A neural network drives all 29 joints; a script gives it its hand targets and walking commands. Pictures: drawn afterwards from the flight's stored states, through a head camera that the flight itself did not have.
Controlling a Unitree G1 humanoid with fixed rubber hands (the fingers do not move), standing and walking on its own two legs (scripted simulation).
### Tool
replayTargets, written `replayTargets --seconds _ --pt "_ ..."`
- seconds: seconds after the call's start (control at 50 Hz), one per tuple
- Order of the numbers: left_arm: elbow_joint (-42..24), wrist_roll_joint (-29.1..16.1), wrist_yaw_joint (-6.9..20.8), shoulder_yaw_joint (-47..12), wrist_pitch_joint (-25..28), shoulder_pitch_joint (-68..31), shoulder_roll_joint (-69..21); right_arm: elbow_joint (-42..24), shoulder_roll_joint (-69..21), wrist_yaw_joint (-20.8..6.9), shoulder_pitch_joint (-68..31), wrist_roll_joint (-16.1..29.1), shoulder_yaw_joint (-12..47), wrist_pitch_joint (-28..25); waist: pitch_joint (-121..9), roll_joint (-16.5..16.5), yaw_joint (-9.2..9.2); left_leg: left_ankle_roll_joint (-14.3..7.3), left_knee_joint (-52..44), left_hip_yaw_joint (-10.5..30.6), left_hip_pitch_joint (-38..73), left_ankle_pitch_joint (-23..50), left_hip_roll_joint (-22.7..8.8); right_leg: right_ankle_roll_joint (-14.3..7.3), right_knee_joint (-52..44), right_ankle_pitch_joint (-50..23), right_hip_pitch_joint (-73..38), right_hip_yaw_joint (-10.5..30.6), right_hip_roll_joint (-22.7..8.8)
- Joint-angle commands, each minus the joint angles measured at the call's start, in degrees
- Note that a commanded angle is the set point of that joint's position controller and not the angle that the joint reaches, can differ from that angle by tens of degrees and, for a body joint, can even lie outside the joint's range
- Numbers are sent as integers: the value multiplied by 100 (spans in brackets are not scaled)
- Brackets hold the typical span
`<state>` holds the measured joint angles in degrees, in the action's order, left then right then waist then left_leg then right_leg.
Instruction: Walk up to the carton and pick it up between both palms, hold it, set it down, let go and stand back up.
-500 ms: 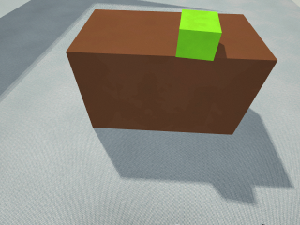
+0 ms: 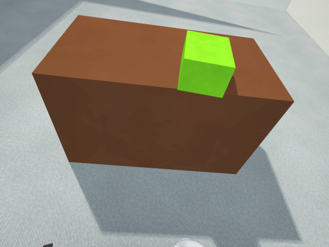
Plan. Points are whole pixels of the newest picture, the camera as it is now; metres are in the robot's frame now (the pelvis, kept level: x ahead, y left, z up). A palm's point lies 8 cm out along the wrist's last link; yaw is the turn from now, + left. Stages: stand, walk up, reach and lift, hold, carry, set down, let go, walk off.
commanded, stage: walk up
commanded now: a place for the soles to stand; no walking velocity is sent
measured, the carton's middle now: (204, 62) +0.87 -0.17 +0.01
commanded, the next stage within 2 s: none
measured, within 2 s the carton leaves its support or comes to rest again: neither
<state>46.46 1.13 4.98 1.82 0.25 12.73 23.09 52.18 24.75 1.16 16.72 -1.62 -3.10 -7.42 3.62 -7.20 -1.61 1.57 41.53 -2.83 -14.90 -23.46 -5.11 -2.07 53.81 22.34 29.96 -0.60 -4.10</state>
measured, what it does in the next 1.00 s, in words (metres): walks ahead: right foot, then left foot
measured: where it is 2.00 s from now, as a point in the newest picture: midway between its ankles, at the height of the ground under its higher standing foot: (176, 236)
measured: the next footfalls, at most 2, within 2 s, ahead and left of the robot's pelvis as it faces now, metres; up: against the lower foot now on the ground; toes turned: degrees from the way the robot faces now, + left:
right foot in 0.06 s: +0.17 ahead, -0.16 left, +0.00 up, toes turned -4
left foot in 0.40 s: +0.28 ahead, +0.08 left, +0.00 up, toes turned +0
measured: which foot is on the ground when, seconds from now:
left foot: down 0.00-0.08, up 0.10-0.38, down 0.40-0.76, up 0.78-1.00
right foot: up 0.00-0.04, down 0.06-0.42, up 0.44-0.74, down 0.76-1.00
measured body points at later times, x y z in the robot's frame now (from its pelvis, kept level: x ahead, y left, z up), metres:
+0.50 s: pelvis +0.16 -0.05 -0.01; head +0.17 -0.03 +0.44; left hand +0.27 +0.24 -0.13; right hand +0.20 -0.40 -0.09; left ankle +0.24 +0.08 -0.71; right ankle +0.14 -0.15 -0.67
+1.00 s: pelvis +0.28 -0.16 -0.01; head +0.29 -0.17 +0.44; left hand +0.37 +0.15 -0.12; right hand +0.29 -0.50 -0.11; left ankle +0.35 -0.02 -0.66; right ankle +0.32 -0.26 -0.71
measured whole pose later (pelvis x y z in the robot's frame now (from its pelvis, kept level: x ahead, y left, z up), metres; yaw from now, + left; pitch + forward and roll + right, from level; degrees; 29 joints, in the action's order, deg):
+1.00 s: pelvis +0.28 -0.16 -0.01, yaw -8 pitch -3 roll +0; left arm 49.8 1.1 3.2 2.0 0.8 16.7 23.1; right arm 52.0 25.2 2.6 18.3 -1.5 -2.3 -4.5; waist 3.6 0.9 -1.8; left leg -1.0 64.1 1.2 -32.6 -24.8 -4.2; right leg -2.7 45.5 19.7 23.4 -3.2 1.0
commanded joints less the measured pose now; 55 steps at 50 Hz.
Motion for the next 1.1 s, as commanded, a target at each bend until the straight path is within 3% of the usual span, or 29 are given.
replayTargets --seconds 0.0,0.04,0.06,0.08,0.1,0.12,0.18,0.32,0.34,0.38,0.4,0.42,0.44,0.46,0.5,0.54,0.58,0.62,0.68,0.72,0.74,0.76,0.78,0.8,0.84,0.88,0.94,1.0,1.08 --pt "-319 -10 65 681 127 1 1224 -552 2003 83 -304 85 -530 -55 -246 2124 -12 -1295 -1365 854 -287 1605 -1453 88 -911 -435 -669 -45 -94" --pt "84 34 27 838 170 965 1454 -613 1632 59 -421 48 -380 45 -525 1324 -474 -951 202 132 -1490 598 -818 130 -1520 -434 -2413 -328 273" --pt "217 139 -47 1006 246 1573 1889 -586 1141 36 -106 52 -243 109 -624 -464 -774 -618 2118 -402 -2142 408 -212 69 -2488 889 -2950 803 -80" --pt "147 75 -109 1004 298 1562 2235 -851 959 61 -243 165 -174 86 -476 -1514 -779 -415 3272 17 -3170 -1067 586 -458 -3952 1544 -2704 3781 -1268" --pt "-54 -61 -125 957 289 986 2171 -816 1281 113 -315 176 -237 143 -293 -548 -490 -490 3541 628 -3153 -782 335 -786 -4205 2183 -2217 4134 -1495" --pt "-122 -70 -179 905 260 621 2003 -678 1367 110 -289 189 -280 138 -73 -57 -316 -445 3333 609 -2902 -379 118 -592 -4019 2029 -1880 3635 -1410" --pt "-225 -49 -205 713 287 419 1484 -317 1328 37 415 180 -312 118 -200 -288 -100 -362 2259 225 -2493 6 -160 -893 -3292 550 -1899 2242 -810" --pt "-489 42 -98 623 195 381 1514 -230 1288 47 296 140 -309 49 -268 -692 -196 -341 496 -166 -1413 288 108 -1243 -3242 567 -1098 1789 -725" --pt "-499 55 -77 610 157 188 1494 -202 1339 55 347 125 -356 40 -194 -680 -131 -361 262 -261 -1043 397 179 -1165 -3103 919 -846 1611 -701" --pt "-722 71 -64 504 76 -189 1289 83 1396 108 1299 111 -409 -82 -369 -12 500 -416 -639 -218 835 858 388 -818 -1896 706 296 1122 -373" --pt "-783 60 -74 423 72 -172 861 141 1669 196 1948 34 -557 -117 -594 1097 794 -649 -1267 1133 1676 -428 -211 -572 -201 195 919 682 62" --pt "-1015 32 -100 354 95 -135 606 -22 2375 244 1946 -81 -713 -135 -676 2533 777 -1408 -2701 4455 1942 -2079 -1815 -38 1106 838 2179 63 808" --pt "-828 137 -153 493 41 -253 1262 -146 2496 249 1425 57 -683 -107 -367 1715 692 -1783 -3054 4989 1398 -2651 -2219 34 1627 904 2060 761 466" --pt "-799 95 -163 530 48 -267 1474 -202 2274 265 1267 92 -680 -79 -180 965 603 -1792 -2649 4456 1288 -2290 -2011 101 1819 578 2057 666 255" --pt "-591 130 -124 561 58 -155 1335 -285 1894 286 915 78 -557 -78 178 680 395 -1711 -2196 3443 892 -877 -1757 102 1635 359 2062 765 -85" --pt "-491 88 -83 581 24 57 1248 -386 1926 267 689 75 -474 -56 7 1506 207 -1675 -1847 2481 334 405 -1460 223 1356 189 1337 714 -187" --pt "-490 48 -23 600 -16 -90 1249 -445 1984 261 701 61 -477 -84 -32 1562 260 -1683 -1618 2022 40 1296 -1405 209 852 134 939 445 -184" --pt "-676 62 6 611 -47 -363 1304 -507 2121 282 489 109 -576 -89 120 2032 267 -1692 -1649 2130 -384 768 -1695 209 450 39 725 515 -421" --pt "-482 47 11 726 -12 56 1345 -585 2113 252 85 80 -522 -31 -139 2197 51 -1336 -1299 1501 -843 261 -1325 161 -368 -222 -311 122 -188" --pt "-110 97 -26 868 21 1022 1568 -603 1814 252 -176 52 -389 63 -525 1319 -437 -982 -31 643 -1923 -108 -898 123 -1103 -358 -2199 -197 99" --pt "160 136 -96 941 101 1669 1808 -560 1274 201 35 3 -265 153 -629 -53 -751 -629 1912 -88 -2493 -398 -102 246 -2034 759 -2699 585 -65" --pt "-51 146 -161 955 154 1583 2103 -692 764 219 24 64 -87 182 -296 -1216 -865 -404 3372 27 -3739 -1281 719 36 -3665 2737 -2366 3082 -1169" --pt "-280 79 -171 957 174 959 2264 -710 1201 312 18 86 -224 213 -181 -566 -616 -407 3560 814 -3429 -1038 564 -516 -4254 3025 -1823 4146 -1738" --pt "-305 5 -203 944 154 605 2104 -562 1452 313 70 122 -298 223 -80 263 -441 -397 3608 737 -3248 -559 260 -353 -4210 3269 -1683 3799 -1627" --pt "-289 35 -269 815 156 145 1668 -264 1426 263 594 173 -309 176 12 83 -145 -358 3162 457 -2997 77 -53 -540 -3521 1915 -1567 2569 -1173" --pt "-195 -18 -323 746 233 218 1490 -131 1362 178 979 168 -309 192 -162 -191 -45 -307 2714 559 -2732 144 -52 -437 -3381 1068 -1782 2253 -1154" --pt "-169 -29 -373 639 277 146 1359 -142 1124 172 872 155 -201 230 63 -307 39 -265 1987 492 -2323 152 -29 -742 -3011 -644 -1299 1515 -1035" --pt "-271 21 -398 548 214 -172 1298 -73 1172 194 796 140 -181 287 -132 -393 53 -307 1227 295 -1482 40 26 -1029 -2820 -476 -858 1320 -1104" --pt "-310 -71 -389 424 76 -438 1227 1 1085 234 991 134 -172 203 -399 -470 243 -452 -248 -98 -145 946 388 -796 -1648 -1541 -521 593 -835"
